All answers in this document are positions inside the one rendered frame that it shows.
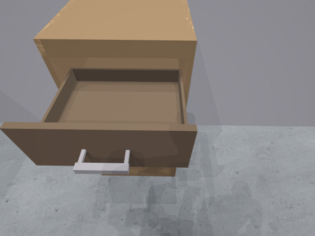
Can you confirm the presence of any cabinet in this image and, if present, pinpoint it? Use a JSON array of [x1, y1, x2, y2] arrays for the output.
[[33, 0, 197, 177]]

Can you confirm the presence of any handle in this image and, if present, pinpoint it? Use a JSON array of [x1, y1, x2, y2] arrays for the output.
[[73, 149, 130, 175]]

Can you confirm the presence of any drawer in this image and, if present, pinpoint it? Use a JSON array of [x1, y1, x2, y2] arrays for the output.
[[0, 68, 197, 168]]

